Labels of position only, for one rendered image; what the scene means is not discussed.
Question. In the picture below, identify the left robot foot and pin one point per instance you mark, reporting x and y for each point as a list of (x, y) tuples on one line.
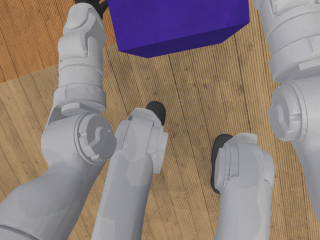
[(159, 109)]

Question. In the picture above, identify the right robot forearm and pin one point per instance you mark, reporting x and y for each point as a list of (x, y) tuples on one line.
[(292, 31)]

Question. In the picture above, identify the left robot forearm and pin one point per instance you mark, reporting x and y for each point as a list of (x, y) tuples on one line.
[(80, 65)]

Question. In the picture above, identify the left robot upper arm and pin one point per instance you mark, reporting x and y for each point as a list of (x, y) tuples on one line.
[(76, 149)]

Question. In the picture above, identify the carton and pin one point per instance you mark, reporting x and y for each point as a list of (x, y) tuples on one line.
[(151, 28)]

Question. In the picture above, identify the robot left hand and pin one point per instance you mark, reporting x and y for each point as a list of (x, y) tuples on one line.
[(100, 8)]

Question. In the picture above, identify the right robot upper arm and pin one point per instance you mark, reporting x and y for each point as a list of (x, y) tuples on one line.
[(294, 116)]

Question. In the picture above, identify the robot right shin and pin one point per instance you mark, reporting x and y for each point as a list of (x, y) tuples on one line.
[(268, 163)]

